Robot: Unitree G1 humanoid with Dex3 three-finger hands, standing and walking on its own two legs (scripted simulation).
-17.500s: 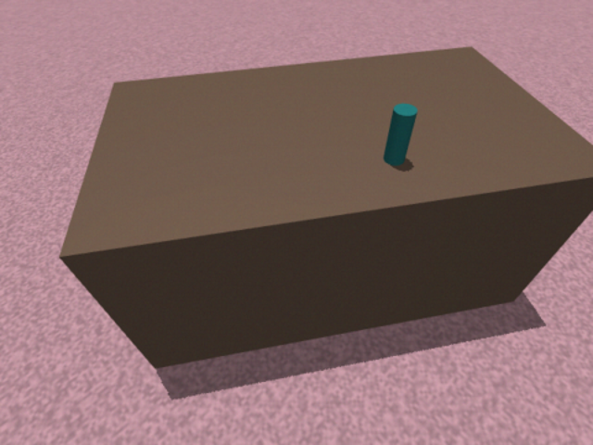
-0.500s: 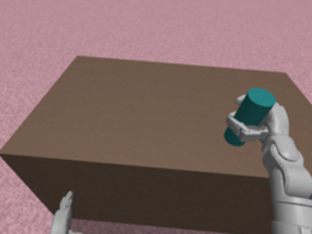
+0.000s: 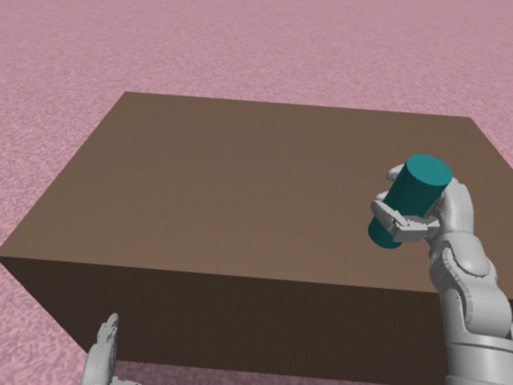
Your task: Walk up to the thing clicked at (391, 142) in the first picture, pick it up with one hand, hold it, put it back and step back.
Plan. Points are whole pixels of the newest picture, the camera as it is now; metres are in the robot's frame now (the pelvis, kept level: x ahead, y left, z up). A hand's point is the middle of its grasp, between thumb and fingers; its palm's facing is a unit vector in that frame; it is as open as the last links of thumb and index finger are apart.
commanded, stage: hold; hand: right
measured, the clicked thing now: (404, 205) +0.33 -0.18 +0.16
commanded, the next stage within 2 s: crouch in 1.58 s
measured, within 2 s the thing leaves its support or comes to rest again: neither
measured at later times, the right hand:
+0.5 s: hand (400, 200) +0.33 -0.17 +0.17, palm faces +0.15 +0.99 +0.00, open 7.9 cm
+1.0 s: hand (397, 207) +0.33 -0.16 +0.17, palm faces +0.13 +0.99 -0.01, open 7.9 cm
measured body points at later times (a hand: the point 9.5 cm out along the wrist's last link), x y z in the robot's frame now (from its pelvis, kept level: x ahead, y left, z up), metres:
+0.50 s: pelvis +0.00 +0.00 +0.00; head -0.03 +0.02 +0.45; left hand +0.16 +0.27 -0.07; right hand +0.32 -0.22 +0.17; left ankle +0.01 +0.13 -0.73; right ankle +0.01 -0.13 -0.73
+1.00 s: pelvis -0.01 +0.00 +0.00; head -0.03 +0.02 +0.45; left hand +0.15 +0.26 -0.08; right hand +0.31 -0.22 +0.17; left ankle +0.01 +0.13 -0.73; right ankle +0.01 -0.13 -0.73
